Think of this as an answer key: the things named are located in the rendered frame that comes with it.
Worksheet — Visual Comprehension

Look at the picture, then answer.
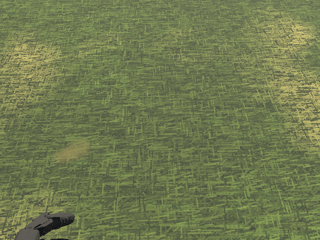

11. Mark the robot left hand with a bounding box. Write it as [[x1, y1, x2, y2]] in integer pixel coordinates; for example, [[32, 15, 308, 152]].
[[14, 212, 75, 240]]

